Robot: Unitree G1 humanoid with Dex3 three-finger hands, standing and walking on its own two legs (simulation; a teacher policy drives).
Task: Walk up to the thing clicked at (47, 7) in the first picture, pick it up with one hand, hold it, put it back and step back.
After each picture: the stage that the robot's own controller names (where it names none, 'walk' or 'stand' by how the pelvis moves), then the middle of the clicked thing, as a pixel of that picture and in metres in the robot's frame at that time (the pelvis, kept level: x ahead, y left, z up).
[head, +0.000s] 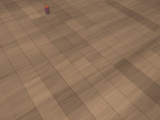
stand; (47, 9) +2.16 +0.52 -0.72
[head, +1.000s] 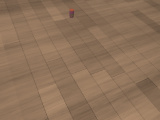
walk; (71, 13) +2.06 +0.18 -0.69
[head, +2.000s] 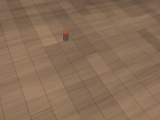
walk; (65, 35) +1.46 +0.16 -0.70
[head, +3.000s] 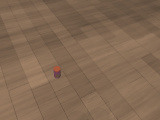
walk; (57, 72) +0.97 +0.19 -0.71
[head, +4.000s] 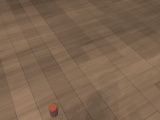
walk; (53, 110) +0.59 +0.22 -0.71
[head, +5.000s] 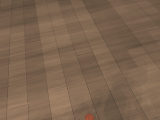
stand; out of the picture +0.44 +0.02 -0.68
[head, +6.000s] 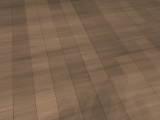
stand; out of the picture +0.42 +0.02 -0.70
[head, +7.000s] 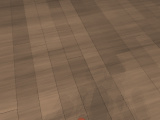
stand; out of the picture +0.43 +0.00 -0.72
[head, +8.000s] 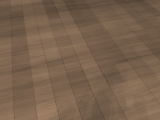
stand; out of the picture +0.39 +0.01 -0.73
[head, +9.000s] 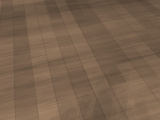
stand; out of the picture +0.39 +0.01 -0.73
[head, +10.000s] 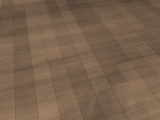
stand; out of the picture +0.39 +0.01 -0.73
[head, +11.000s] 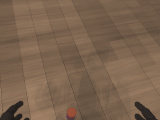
go down; (71, 114) +0.42 -0.02 -0.66
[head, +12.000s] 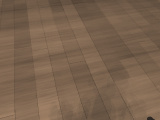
go down; out of the picture +0.40 -0.01 -0.66
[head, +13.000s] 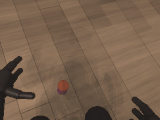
rest palm; (62, 87) +0.46 -0.02 -0.51
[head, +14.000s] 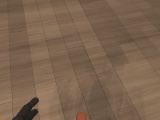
go down; (80, 119) +0.41 -0.01 -0.62
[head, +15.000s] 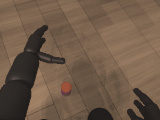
go down; (66, 89) +0.46 -0.01 -0.53
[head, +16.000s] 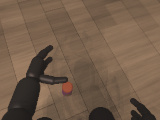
go down; (67, 89) +0.45 -0.01 -0.51
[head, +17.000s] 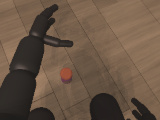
go down; (66, 76) +0.47 -0.02 -0.43
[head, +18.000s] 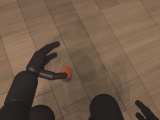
go down; (66, 74) +0.47 -0.02 -0.44
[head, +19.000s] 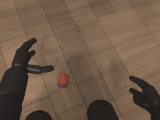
go down; (63, 81) +0.45 -0.01 -0.46
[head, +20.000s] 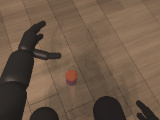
go down; (71, 78) +0.47 -0.02 -0.44
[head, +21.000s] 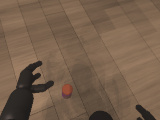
go down; (67, 91) +0.45 -0.01 -0.52
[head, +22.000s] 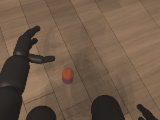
go down; (67, 76) +0.47 -0.02 -0.43
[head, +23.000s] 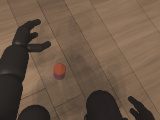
go down; (59, 71) +0.48 -0.02 -0.41
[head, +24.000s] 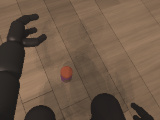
go down; (66, 74) +0.47 -0.02 -0.42
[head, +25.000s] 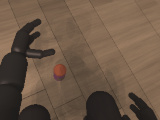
go down; (59, 72) +0.47 -0.02 -0.41
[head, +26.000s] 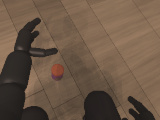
go down; (57, 72) +0.47 -0.02 -0.41
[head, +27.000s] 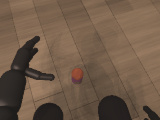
go down; (77, 76) +0.48 -0.03 -0.42
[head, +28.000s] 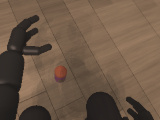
go down; (60, 74) +0.47 -0.02 -0.41
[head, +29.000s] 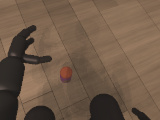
go down; (65, 75) +0.48 -0.02 -0.42
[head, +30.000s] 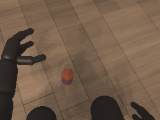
go down; (67, 77) +0.47 -0.02 -0.43
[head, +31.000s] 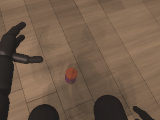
go down; (71, 76) +0.48 -0.02 -0.42
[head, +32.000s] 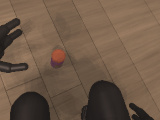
go down; (57, 59) +0.50 +0.00 -0.35
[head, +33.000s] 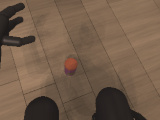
go down; (70, 67) +0.49 -0.02 -0.37
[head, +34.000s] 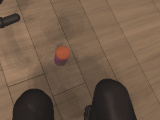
go down; (61, 56) +0.50 +0.00 -0.32
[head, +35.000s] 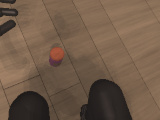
hold; (56, 57) +0.50 +0.00 -0.34
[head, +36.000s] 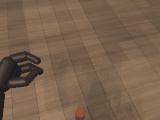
hold; (80, 115) +0.43 -0.02 -0.62
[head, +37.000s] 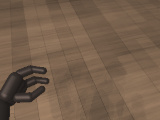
go down; out of the picture +0.41 -0.01 -0.68
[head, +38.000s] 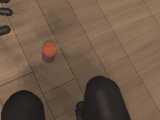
hold; (49, 53) +0.51 +0.01 -0.32
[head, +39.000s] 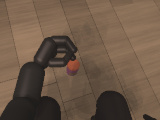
go down; (72, 67) +0.49 -0.02 -0.39
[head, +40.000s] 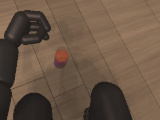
lower; (60, 59) +0.51 +0.00 -0.34
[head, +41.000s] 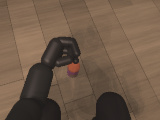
go down; (73, 69) +0.50 -0.02 -0.40
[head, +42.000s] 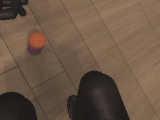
hold; (36, 44) +0.51 +0.02 -0.30
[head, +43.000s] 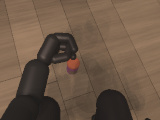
hold; (72, 66) +0.50 -0.02 -0.39
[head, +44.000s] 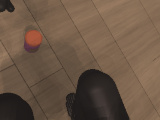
lower; (32, 42) +0.52 +0.03 -0.30
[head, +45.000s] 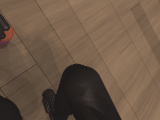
rest; (1, 36) +0.52 +0.06 -0.30
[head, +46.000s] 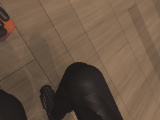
hold; (1, 29) +0.52 +0.07 -0.30
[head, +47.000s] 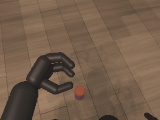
crouch; (79, 93) +0.47 -0.02 -0.53
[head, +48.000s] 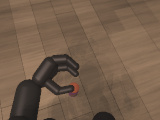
crouch; (73, 90) +0.46 -0.02 -0.53
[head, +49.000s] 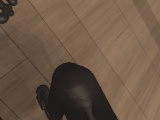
rest; out of the picture +0.52 +0.06 -0.29
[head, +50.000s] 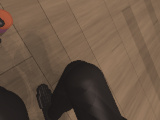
hold; out of the picture +0.53 +0.06 -0.29
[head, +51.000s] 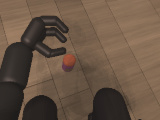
hold; (68, 63) +0.51 -0.01 -0.38
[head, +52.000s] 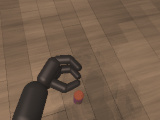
crouch; (78, 97) +0.47 -0.03 -0.57
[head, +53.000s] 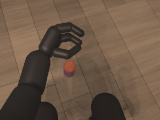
lower; (69, 69) +0.50 -0.03 -0.43
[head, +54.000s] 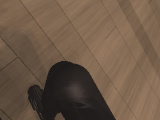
rest; out of the picture +0.53 +0.07 -0.29
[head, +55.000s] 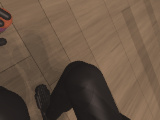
hold; out of the picture +0.53 +0.07 -0.30
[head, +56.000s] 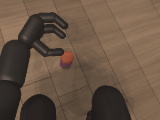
hold; (66, 60) +0.51 -0.01 -0.37
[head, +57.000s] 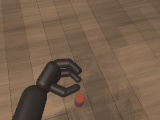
crouch; (79, 100) +0.46 -0.03 -0.59
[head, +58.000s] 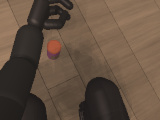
crouch; (53, 50) +0.52 -0.02 -0.34
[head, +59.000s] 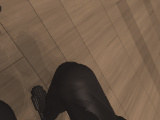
rest; out of the picture +0.53 +0.07 -0.30
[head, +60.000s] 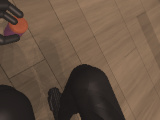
hold; (15, 29) +0.54 +0.05 -0.30
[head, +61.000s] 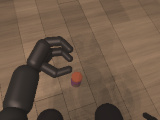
hold; (76, 79) +0.50 -0.02 -0.48
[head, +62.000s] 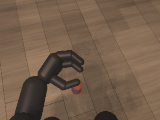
crouch; (76, 87) +0.47 -0.03 -0.52
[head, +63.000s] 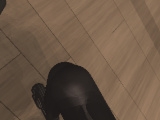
rest; out of the picture +0.53 +0.06 -0.30
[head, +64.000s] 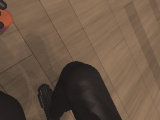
hold; out of the picture +0.54 +0.06 -0.30
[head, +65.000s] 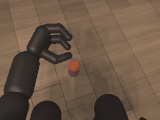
crouch; (74, 68) +0.51 -0.02 -0.42
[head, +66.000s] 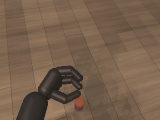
crouch; (79, 104) +0.46 -0.03 -0.61
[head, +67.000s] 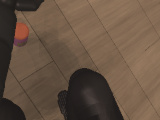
lower; (19, 35) +0.54 +0.02 -0.31
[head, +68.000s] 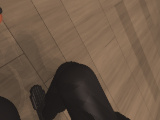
stand; out of the picture +0.54 +0.07 -0.30
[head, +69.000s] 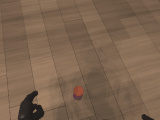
stand; (78, 93) +0.48 -0.02 -0.56
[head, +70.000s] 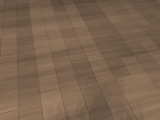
stand; out of the picture +0.44 -0.05 -0.66
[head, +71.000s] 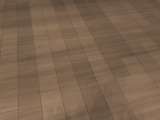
stand; out of the picture +0.44 -0.04 -0.66
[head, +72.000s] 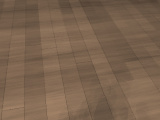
stand; out of the picture +0.45 -0.04 -0.70
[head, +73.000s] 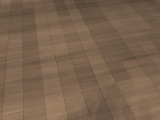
stand; out of the picture +0.45 -0.02 -0.72
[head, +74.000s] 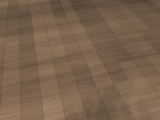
stand; out of the picture +0.44 -0.01 -0.73
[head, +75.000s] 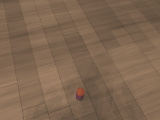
walk; (80, 94) +0.57 -0.02 -0.70
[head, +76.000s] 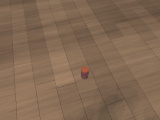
walk; (84, 73) +0.84 +0.01 -0.70
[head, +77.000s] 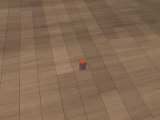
walk; (82, 64) +1.08 -0.01 -0.71
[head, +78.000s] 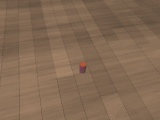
stand; (82, 67) +1.04 -0.03 -0.73
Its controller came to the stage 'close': yes
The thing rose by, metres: 0.00
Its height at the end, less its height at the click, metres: +0.00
